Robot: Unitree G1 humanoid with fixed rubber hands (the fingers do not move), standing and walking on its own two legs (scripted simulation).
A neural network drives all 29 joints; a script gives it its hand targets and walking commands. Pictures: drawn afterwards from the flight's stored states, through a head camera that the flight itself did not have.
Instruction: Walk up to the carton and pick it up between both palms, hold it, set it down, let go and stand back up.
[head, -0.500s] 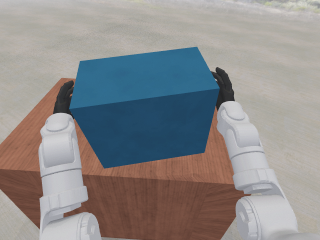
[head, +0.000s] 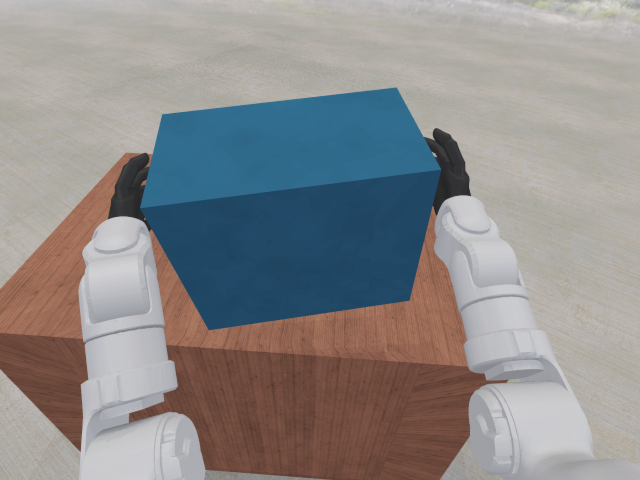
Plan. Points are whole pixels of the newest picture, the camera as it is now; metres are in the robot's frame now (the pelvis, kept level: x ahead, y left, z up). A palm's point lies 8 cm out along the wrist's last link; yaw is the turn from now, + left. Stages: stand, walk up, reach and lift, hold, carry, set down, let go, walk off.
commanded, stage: hold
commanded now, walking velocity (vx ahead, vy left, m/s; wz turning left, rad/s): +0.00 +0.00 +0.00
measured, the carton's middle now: (297, 216) +0.40 -0.01 +0.17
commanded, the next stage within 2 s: none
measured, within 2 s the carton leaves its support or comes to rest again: neither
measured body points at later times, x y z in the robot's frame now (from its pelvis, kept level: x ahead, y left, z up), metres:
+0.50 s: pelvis +0.00 +0.00 +0.00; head -0.04 +0.01 +0.45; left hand +0.38 +0.18 +0.20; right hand +0.37 -0.20 +0.22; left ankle +0.02 +0.11 -0.75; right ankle +0.03 -0.12 -0.75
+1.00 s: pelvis +0.00 +0.00 +0.00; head -0.05 +0.02 +0.45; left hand +0.38 +0.18 +0.20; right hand +0.37 -0.19 +0.22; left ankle +0.02 +0.11 -0.75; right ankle +0.03 -0.12 -0.75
